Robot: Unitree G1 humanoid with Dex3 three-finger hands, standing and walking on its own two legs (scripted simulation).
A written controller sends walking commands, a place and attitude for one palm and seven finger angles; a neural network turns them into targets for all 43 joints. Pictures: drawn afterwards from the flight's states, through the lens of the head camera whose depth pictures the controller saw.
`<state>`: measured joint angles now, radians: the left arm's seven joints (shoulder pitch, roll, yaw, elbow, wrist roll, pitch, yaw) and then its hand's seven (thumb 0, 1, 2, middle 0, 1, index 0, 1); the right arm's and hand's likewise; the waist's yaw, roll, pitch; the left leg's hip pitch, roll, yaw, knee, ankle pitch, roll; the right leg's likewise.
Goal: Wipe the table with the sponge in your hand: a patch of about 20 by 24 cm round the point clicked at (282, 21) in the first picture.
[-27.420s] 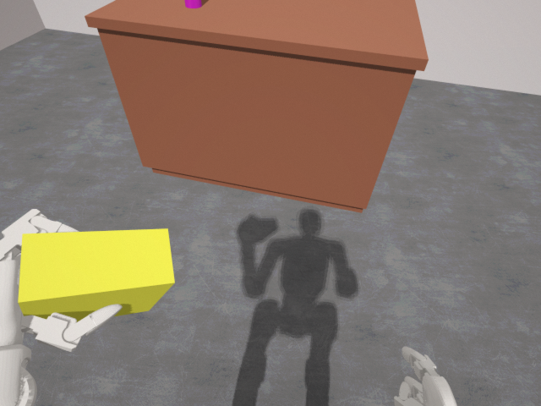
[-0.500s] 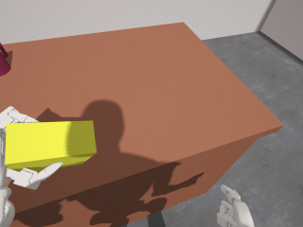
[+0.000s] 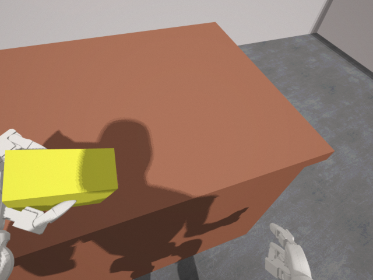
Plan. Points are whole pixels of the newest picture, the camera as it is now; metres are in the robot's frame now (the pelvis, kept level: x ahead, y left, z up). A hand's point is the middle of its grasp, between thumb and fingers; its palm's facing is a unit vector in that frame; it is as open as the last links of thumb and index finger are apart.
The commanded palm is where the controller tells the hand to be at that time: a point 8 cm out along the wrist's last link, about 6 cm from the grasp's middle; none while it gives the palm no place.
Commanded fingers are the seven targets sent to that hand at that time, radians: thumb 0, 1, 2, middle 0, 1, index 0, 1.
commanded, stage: shuffle to correct the standing spot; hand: left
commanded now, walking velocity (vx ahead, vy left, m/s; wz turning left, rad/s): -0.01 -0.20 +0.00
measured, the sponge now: (79, 181) +0.24 +0.20 +0.14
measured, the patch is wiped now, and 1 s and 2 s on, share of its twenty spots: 0.00 0.00 0.00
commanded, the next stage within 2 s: none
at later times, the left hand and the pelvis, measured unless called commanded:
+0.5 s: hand (68, 183) +0.22 +0.20 +0.16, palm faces +0.34 -0.85 -0.40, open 10.1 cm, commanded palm +0.16 +0.24 +0.17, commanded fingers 0.00 0.10 1.30 -1.20 -1.60 -1.20 -1.60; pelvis +0.00 -0.04 -0.01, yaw +0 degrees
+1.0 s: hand (64, 186) +0.22 +0.21 +0.16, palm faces +0.34 -0.85 -0.40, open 10.1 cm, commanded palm +0.16 +0.25 +0.17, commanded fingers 0.00 0.10 1.30 -1.20 -1.60 -1.20 -1.60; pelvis +0.00 -0.03 -0.01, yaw +1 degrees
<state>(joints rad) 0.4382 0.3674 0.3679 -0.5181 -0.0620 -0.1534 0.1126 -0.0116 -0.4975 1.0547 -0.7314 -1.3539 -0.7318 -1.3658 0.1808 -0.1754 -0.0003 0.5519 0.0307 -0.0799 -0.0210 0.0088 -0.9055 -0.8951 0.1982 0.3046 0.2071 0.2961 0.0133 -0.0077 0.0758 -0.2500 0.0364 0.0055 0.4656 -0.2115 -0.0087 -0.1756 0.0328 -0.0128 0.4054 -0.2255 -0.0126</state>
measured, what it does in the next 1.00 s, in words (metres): stands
